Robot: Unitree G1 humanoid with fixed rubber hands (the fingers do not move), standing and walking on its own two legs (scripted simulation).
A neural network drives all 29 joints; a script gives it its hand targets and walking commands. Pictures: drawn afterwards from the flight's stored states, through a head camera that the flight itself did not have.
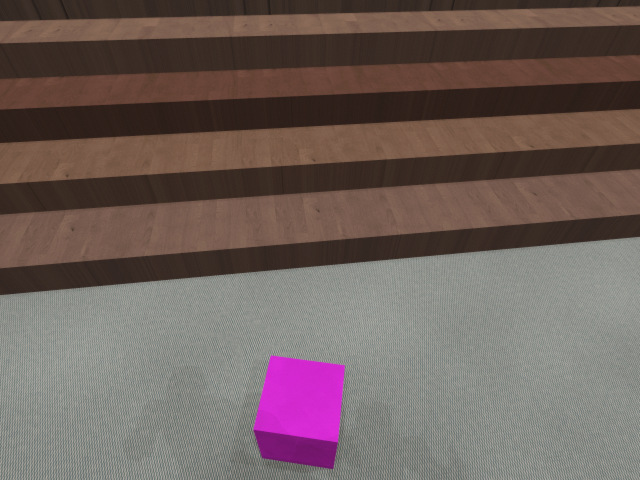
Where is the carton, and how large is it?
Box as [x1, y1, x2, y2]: [253, 356, 344, 468]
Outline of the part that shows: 271,356 253,429 262,457 332,468 337,444 344,365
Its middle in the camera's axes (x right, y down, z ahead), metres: -0.04 +0.49 +1.10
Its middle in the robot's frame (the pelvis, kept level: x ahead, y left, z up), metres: +0.46 +0.05 -0.66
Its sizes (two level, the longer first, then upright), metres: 0.210 0.200 0.250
